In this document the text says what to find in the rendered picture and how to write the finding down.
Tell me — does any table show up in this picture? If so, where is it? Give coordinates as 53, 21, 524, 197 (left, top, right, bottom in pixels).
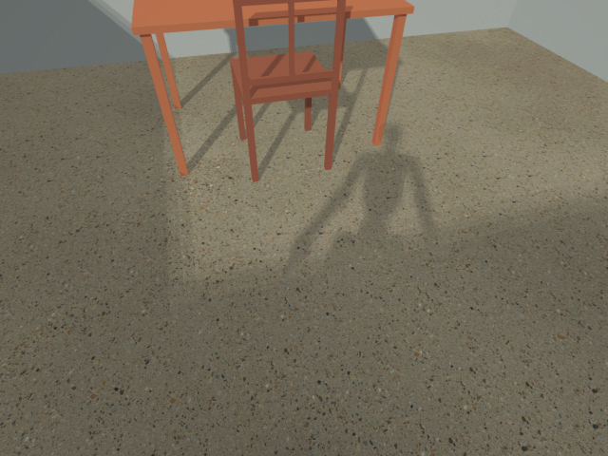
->
131, 0, 414, 176

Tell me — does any chair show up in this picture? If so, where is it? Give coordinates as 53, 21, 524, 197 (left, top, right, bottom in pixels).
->
230, 0, 346, 182

